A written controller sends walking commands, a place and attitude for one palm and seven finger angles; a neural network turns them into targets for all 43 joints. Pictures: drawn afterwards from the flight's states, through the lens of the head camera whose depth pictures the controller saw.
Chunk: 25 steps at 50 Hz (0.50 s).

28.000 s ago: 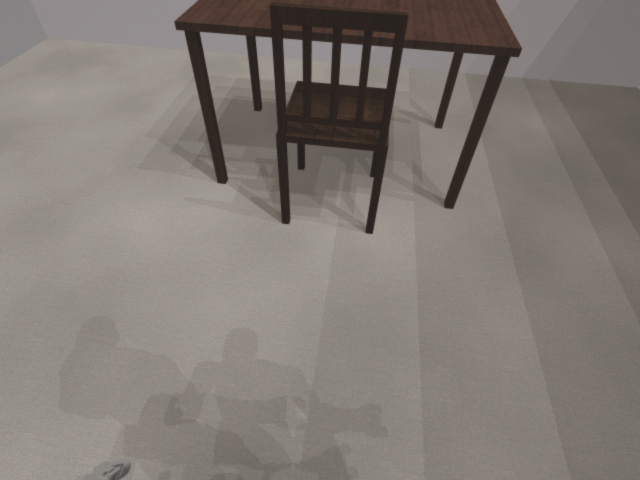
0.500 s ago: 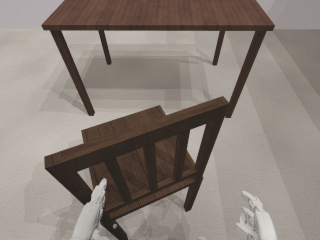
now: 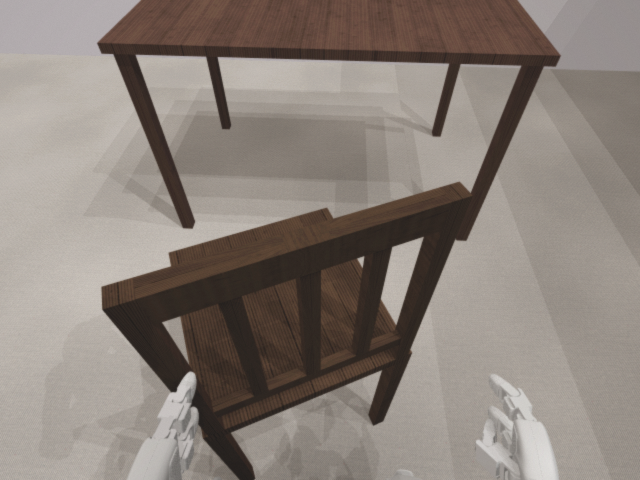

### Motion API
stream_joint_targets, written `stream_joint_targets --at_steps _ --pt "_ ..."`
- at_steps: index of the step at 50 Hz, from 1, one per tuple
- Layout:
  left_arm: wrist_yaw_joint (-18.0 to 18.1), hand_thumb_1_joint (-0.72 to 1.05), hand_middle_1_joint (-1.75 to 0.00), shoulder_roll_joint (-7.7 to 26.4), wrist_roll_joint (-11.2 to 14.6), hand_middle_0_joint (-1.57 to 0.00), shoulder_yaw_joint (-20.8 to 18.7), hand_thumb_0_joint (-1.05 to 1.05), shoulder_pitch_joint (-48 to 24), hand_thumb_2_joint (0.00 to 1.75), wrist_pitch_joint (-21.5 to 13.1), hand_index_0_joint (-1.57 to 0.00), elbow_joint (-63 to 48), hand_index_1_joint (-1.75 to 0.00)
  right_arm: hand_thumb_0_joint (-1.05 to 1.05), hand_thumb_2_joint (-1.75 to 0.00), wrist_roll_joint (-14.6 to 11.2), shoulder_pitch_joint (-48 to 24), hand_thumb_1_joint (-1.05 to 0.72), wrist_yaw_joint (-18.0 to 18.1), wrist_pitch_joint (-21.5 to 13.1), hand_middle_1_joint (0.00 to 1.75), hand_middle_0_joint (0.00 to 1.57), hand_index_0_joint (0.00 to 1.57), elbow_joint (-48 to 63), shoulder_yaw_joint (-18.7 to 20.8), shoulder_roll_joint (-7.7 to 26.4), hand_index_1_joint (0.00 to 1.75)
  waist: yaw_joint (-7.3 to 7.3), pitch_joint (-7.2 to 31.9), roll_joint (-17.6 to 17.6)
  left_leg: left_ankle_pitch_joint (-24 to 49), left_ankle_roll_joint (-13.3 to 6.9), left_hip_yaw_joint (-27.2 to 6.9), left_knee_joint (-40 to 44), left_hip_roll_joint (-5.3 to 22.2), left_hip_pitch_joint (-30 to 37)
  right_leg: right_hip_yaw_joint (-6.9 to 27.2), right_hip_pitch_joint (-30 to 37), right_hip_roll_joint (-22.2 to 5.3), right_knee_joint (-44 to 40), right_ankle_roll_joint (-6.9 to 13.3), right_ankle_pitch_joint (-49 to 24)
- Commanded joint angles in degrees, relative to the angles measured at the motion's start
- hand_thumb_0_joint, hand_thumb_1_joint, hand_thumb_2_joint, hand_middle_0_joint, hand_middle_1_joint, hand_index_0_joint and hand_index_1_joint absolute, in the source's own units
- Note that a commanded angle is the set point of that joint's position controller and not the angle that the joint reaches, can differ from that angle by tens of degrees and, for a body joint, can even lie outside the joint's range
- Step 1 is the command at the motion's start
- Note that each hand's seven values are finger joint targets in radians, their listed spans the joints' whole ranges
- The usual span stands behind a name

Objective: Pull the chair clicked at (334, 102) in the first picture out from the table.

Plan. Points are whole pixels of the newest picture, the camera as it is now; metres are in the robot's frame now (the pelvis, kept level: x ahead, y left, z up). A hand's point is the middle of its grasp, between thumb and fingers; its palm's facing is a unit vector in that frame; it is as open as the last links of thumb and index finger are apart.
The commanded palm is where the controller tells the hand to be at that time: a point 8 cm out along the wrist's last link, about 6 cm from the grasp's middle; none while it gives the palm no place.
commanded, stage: draw the hand back to the body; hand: left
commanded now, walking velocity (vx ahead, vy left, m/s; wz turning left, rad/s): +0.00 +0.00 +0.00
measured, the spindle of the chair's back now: (310, 326) +0.33 +0.04 -0.02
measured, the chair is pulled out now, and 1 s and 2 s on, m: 0.59 0.58 0.58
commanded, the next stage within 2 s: step back with the hand held close in 1.48 s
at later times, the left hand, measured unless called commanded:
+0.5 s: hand (143, 472) +0.13 +0.17 +0.09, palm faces +0.05 -0.95 -0.30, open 16.3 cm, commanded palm +0.11 +0.23 +0.13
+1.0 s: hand (16, 342) +0.19 +0.24 +0.21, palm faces +0.43 -0.78 -0.45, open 10.8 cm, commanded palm +0.15 +0.29 +0.22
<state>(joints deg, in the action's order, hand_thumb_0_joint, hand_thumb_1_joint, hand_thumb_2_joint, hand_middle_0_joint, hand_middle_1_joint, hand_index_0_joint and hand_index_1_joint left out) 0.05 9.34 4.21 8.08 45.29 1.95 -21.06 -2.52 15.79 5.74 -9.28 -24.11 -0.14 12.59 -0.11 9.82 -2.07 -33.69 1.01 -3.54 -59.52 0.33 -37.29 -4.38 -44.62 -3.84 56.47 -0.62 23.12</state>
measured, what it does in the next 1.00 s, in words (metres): rises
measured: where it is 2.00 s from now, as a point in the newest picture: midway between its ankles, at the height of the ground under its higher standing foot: outside the picture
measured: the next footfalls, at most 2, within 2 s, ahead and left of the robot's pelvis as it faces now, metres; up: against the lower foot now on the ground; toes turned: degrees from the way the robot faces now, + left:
none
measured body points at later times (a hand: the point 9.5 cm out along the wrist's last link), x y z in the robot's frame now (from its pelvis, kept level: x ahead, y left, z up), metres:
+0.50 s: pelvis -0.02 -0.01 +0.01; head -0.01 -0.03 +0.46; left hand +0.12 +0.22 +0.11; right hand +0.16 -0.23 -0.06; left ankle -0.04 +0.13 -0.67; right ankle +0.05 -0.13 -0.67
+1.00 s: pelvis +0.01 -0.01 +0.06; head -0.01 -0.04 +0.51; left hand +0.16 +0.28 +0.23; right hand +0.20 -0.23 -0.02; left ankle -0.04 +0.13 -0.67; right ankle +0.05 -0.13 -0.67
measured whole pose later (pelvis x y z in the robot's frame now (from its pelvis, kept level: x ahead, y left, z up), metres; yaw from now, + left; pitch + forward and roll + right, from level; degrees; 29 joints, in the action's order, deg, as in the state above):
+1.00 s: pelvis +0.01 -0.01 +0.06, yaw +0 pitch -4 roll -1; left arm 9.7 20.6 2.3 -15.4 31.6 -3.5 -25.5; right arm -1.5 12.8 6.6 -11.3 -36.2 -0.9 13.5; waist -3.9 -0.2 -4.7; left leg -22.4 1.4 -3.0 -31.6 1.4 -5.7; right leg -4.8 -13.8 -2.4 31.6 -0.3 14.2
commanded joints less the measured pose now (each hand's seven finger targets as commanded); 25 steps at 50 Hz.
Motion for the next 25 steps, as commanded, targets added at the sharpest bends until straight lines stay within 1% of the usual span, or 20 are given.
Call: stream_joint_targets --at_steps 1,2,4,5,6,7,8,9,10,11,13,14,16,19,20,21,22,23,24,25 --pt "0.45 -0.55 0.00 4.19 3.62 0.00 -7.73 0.00 -0.72 0.20 -13.34 0.00 -17.02 0.00 0.00 -0.90 -0.04 -3.24 -0.90 0.06 -5.12 0.30 0.20 0.20 7.10 3.01 5.24 0.30 -0.23 5.68 1.02 16.62 -1.04 1.53 8.30 -2.19 -5.61 0.23 12.90 2.56 -6.28 2.53 -6.30" --pt "-0.04 -0.55 0.00 3.04 3.92 0.00 -7.28 0.00 0.62 0.20 -15.18 0.00 -15.81 0.00 0.00 -0.90 -0.19 -3.69 -0.90 -0.28 -5.31 0.30 0.20 0.20 6.53 3.11 4.85 0.30 -0.42 4.53 0.51 16.90 -0.86 1.64 8.03 -2.02 -5.87 0.03 12.06 2.64 -5.88 2.54 -6.54" --pt "-0.63 -0.55 0.00 4.36 4.54 0.00 -7.71 0.00 -2.09 0.20 -18.49 0.00 -18.99 0.00 0.00 -0.90 -0.38 -3.94 -0.90 -0.74 -5.97 0.30 0.20 0.20 6.18 3.16 5.03 0.30 -0.34 5.66 -1.46 16.55 -0.75 1.57 7.77 -1.92 -5.86 0.50 11.92 2.61 -5.25 2.65 -5.82" --pt "-0.59 -0.55 0.00 5.95 4.70 0.00 -9.04 0.00 -2.66 0.20 -19.85 0.00 -19.67 0.00 0.00 -0.90 -0.44 -4.18 -0.90 -0.80 -6.23 0.30 0.20 0.20 5.45 3.27 5.01 0.30 -0.56 5.35 -3.23 16.62 -0.76 1.50 7.64 -1.81 -5.99 0.93 12.10 2.62 -5.34 2.90 -5.62" --pt "-0.81 -0.55 0.00 6.24 5.05 0.00 -9.47 0.00 -2.65 0.20 -21.14 0.00 -20.39 0.00 0.00 -0.90 -0.54 -4.32 -0.90 -0.88 -6.46 0.30 0.20 0.20 4.88 3.28 4.95 0.30 -0.51 6.07 -3.98 16.57 -0.73 1.49 7.92 -1.83 -5.27 0.93 12.52 2.61 -5.47 2.97 -5.19" --pt "-1.07 -0.55 0.00 6.04 5.27 0.00 -9.42 0.00 -2.03 0.20 -22.13 0.00 -20.46 0.00 0.00 -0.90 -0.72 -4.66 -0.90 -0.99 -6.65 0.30 0.20 0.20 4.66 3.22 4.81 0.30 -0.55 5.28 -3.52 16.45 -0.73 1.45 8.15 -1.69 -5.31 0.69 12.40 2.70 -5.58 2.92 -4.73" --pt "-1.37 -0.55 0.00 6.08 5.60 0.00 -9.12 0.00 -3.29 0.20 -23.32 0.00 -21.82 0.00 0.00 -0.90 -0.87 -4.75 -0.90 -1.08 -7.04 0.30 0.20 0.20 4.47 3.21 4.90 0.30 -0.28 6.03 -3.15 16.50 -0.81 1.31 8.13 -1.62 -4.86 0.78 12.65 2.75 -5.62 2.82 -4.76" --pt "-1.53 -0.55 0.00 6.37 6.01 0.00 -9.89 0.00 -3.17 0.20 -24.13 0.00 -21.30 0.00 0.00 -0.90 -0.87 -5.13 -0.90 -1.09 -7.22 0.30 0.20 0.20 4.10 3.24 4.68 0.30 -0.42 5.45 -2.29 16.07 -0.85 1.18 8.22 -1.58 -5.44 0.91 12.89 2.75 -6.07 2.76 -3.99" --pt "-1.66 -0.55 0.00 7.79 6.40 0.00 -11.36 0.00 -4.48 0.20 -24.72 0.00 -21.16 0.00 0.00 -0.90 -1.09 -5.46 -0.90 -0.97 -7.36 0.30 0.20 0.20 3.54 3.31 4.99 0.30 -0.13 5.21 -0.45 15.22 -0.97 1.03 7.96 -1.38 -6.05 1.45 13.17 2.85 -6.82 2.68 -2.88" --pt "-2.17 -0.55 0.00 7.18 7.19 0.00 -11.35 0.00 -5.49 0.20 -25.54 0.00 -20.95 0.00 0.00 -0.90 -1.06 -5.53 -0.90 -0.91 -7.68 0.30 0.20 0.20 3.22 3.04 4.87 0.30 0.14 4.70 -0.66 14.19 -1.01 1.11 7.89 -1.50 -6.32 1.87 13.24 2.70 -7.47 2.49 -1.46" --pt "-3.26 -0.55 0.00 7.66 8.64 0.00 -12.94 0.00 -6.67 0.20 -26.88 0.00 -19.47 0.00 0.00 -0.90 -1.32 -6.22 -0.90 -0.88 -8.25 0.30 0.20 0.20 2.75 2.90 5.09 0.30 0.18 3.29 1.54 11.50 -0.98 0.84 8.31 -1.40 -7.10 2.21 13.15 2.50 -8.92 2.14 2.67" --pt "-3.69 -0.55 0.00 8.73 9.21 0.00 -14.52 0.00 -6.85 0.20 -26.70 0.00 -18.89 0.00 0.00 -0.90 -1.54 -6.57 -0.90 -0.75 -8.46 0.30 0.20 0.20 2.71 2.86 5.38 0.30 -0.06 3.15 1.76 10.37 -1.10 0.88 8.61 -1.33 -6.96 2.70 13.63 2.32 -10.01 2.00 4.73" --pt "-4.22 -0.51 -0.01 10.77 10.07 -0.01 -17.15 0.00 -7.76 0.22 -25.57 -0.01 -19.31 -0.01 0.00 -0.90 -1.80 -7.03 -0.90 -0.42 -8.84 0.30 0.20 0.20 2.74 2.54 5.71 0.30 -0.36 3.94 1.21 9.15 -1.27 0.79 9.66 -1.45 -6.07 3.24 15.68 1.99 -11.63 1.97 7.27" --pt "-4.89 -0.41 -0.03 11.86 11.23 -0.02 -18.80 0.00 -9.46 0.27 -23.34 -0.02 -20.67 -0.03 0.00 -0.90 -2.31 -7.83 -0.90 0.26 -9.84 0.30 0.20 0.20 2.75 2.08 5.87 0.30 -0.49 3.53 0.22 8.16 -1.47 0.62 11.52 -1.36 -3.52 3.34 17.25 1.58 -13.88 1.65 8.82" --pt "-4.77 -0.37 -0.04 13.29 11.46 -0.02 -20.36 0.00 -9.86 0.29 -22.58 -0.02 -20.51 -0.04 0.00 -0.90 -2.30 -8.09 -0.90 0.49 -10.21 0.30 0.20 0.20 2.31 1.88 6.08 0.30 -0.84 3.41 -0.89 8.05 -1.45 0.41 12.09 -1.31 -3.02 3.37 18.03 1.69 -14.39 1.83 9.06" --pt "3.16 -0.33 -0.05 22.73 1.28 -0.03 -23.16 0.00 -5.21 0.31 -14.93 -0.03 -17.88 -0.05 0.00 -0.90 -0.76 -6.62 -0.90 1.86 -7.20 0.30 0.20 0.20 2.70 2.14 5.92 0.30 -3.69 7.78 -3.84 8.75 -1.20 1.06 15.18 -0.06 2.24 6.01 24.28 -0.54 -15.70 2.92 7.07" --pt "6.21 -0.30 -0.05 17.33 0.39 -0.04 -19.44 0.00 -6.99 0.32 -11.68 -0.04 -23.97 -0.05 0.00 -0.90 -0.44 -6.13 -0.90 2.20 -6.32 0.30 0.20 0.20 4.63 1.31 4.87 0.30 -2.10 4.75 -4.28 9.27 -1.18 1.16 16.83 -0.56 3.44 3.98 23.85 -0.80 -16.56 2.46 4.40" --pt "8.00 -0.26 -0.06 17.07 0.07 -0.04 -19.66 0.00 -8.28 0.34 -9.70 -0.04 -23.22 -0.06 0.00 -0.90 -0.38 -6.13 -0.90 2.56 -6.09 0.30 0.20 0.20 3.94 1.35 4.73 0.30 -1.58 3.05 -2.41 9.38 -0.98 0.73 17.52 -0.16 3.78 3.25 23.97 -0.69 -17.13 2.39 3.68" --pt "9.14 -0.22 -0.07 16.03 -0.65 -0.04 -19.33 0.00 -8.74 0.36 -8.42 -0.04 -22.01 -0.07 0.00 -0.90 -0.14 -7.30 -0.90 2.80 -5.68 0.30 0.20 0.20 3.38 1.05 4.51 0.30 -1.50 -0.07 -3.36 9.28 -1.16 0.93 18.19 0.01 4.32 3.02 23.86 -0.52 -18.26 2.41 3.97" --pt "10.08 -0.19 -0.08 17.33 -1.05 -0.05 -20.83 0.00 -9.20 0.37 -7.01 -0.05 -20.31 -0.08 0.00 -0.90 -0.35 -7.77 -0.90 3.06 -4.92 0.30 0.20 0.20 2.74 0.94 4.61 0.30 -1.80 -1.72 -2.34 9.58 -1.15 0.55 18.93 0.09 5.11 3.06 24.09 -0.13 -19.88 2.56 4.68"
